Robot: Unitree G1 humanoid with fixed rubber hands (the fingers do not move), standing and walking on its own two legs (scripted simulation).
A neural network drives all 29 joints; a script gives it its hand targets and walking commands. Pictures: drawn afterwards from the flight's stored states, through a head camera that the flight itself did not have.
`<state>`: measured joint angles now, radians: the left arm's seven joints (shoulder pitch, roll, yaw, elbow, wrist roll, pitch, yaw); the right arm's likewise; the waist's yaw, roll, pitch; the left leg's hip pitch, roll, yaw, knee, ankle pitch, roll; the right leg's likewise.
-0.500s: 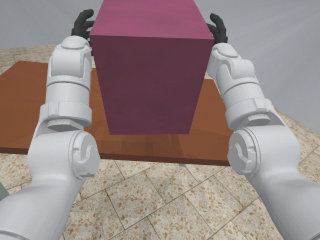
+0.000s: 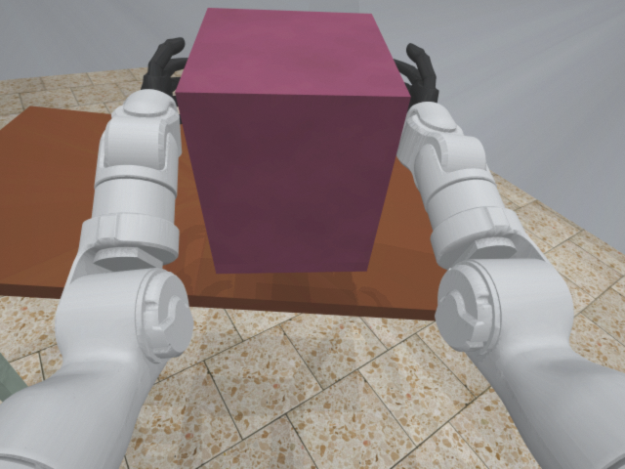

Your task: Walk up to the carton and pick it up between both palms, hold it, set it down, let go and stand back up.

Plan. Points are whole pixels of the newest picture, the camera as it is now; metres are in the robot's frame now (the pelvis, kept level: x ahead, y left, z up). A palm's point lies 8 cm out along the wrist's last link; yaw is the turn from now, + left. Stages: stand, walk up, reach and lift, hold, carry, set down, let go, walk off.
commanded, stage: set down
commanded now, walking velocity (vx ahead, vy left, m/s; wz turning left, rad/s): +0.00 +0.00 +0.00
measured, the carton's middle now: (291, 147) +0.44 +0.03 +0.22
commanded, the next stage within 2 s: none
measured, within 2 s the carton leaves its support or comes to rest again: neither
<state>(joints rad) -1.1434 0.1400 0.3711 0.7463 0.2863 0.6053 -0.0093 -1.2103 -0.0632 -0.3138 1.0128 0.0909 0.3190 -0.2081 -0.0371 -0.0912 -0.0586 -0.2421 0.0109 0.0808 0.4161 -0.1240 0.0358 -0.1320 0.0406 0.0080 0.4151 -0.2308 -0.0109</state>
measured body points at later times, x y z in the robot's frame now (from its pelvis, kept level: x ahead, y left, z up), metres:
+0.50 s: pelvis +0.00 +0.00 +0.00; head -0.02 +0.05 +0.45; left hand +0.45 +0.18 +0.23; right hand +0.44 -0.11 +0.25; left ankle +0.07 +0.09 -0.74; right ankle +0.00 -0.11 -0.74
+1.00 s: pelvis +0.01 +0.00 +0.00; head +0.00 +0.05 +0.45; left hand +0.47 +0.18 +0.20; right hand +0.45 -0.12 +0.23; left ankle +0.07 +0.09 -0.74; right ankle +0.00 -0.11 -0.74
